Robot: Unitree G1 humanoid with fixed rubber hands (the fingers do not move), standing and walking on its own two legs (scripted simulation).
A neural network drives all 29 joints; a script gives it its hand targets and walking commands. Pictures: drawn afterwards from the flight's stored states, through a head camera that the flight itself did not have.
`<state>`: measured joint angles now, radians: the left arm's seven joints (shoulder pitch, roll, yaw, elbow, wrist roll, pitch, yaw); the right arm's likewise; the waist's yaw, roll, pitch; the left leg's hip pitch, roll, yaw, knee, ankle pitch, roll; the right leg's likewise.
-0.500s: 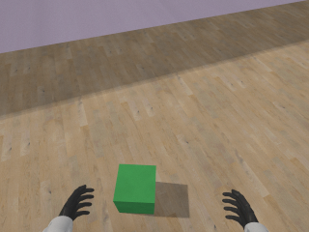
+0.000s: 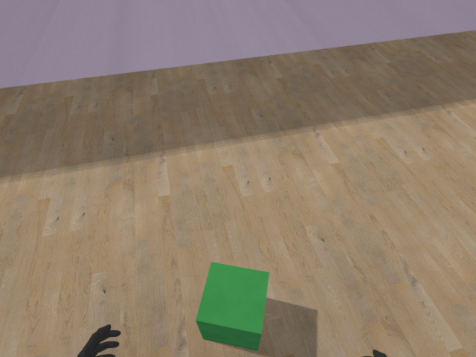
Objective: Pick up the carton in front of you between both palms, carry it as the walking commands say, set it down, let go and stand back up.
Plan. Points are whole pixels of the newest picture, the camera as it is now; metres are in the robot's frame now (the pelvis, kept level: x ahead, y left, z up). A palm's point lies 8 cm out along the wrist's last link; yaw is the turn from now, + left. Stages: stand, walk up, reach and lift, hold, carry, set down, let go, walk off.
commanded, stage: stand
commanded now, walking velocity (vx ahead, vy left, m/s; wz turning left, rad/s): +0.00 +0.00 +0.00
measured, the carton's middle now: (234, 307) +0.39 +0.05 -0.63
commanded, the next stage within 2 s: none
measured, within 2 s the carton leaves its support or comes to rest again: neither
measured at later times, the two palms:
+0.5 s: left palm out of the picture +0.04 +0.28 -0.10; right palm out of the picture +0.10 -0.24 -0.11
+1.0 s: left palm out of the picture +0.00 +0.28 -0.10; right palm out of the picture +0.10 -0.24 -0.10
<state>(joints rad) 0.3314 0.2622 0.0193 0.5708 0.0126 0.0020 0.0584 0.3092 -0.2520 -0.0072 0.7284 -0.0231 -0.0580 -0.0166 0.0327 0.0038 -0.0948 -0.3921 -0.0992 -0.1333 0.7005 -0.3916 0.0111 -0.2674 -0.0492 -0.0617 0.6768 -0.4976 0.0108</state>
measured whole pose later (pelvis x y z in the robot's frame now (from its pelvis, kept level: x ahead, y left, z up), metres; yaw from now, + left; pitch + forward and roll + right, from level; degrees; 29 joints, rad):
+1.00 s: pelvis -0.02 +0.00 +0.00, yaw +5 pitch +2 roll -1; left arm 0.40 0.29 0.02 0.66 0.02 0.06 0.05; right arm 0.31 -0.26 0.00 0.70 -0.02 0.01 -0.03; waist 0.03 0.01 -0.02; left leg -0.38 -0.11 -0.20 0.72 -0.36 0.01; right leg -0.19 -0.05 -0.16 0.64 -0.47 0.01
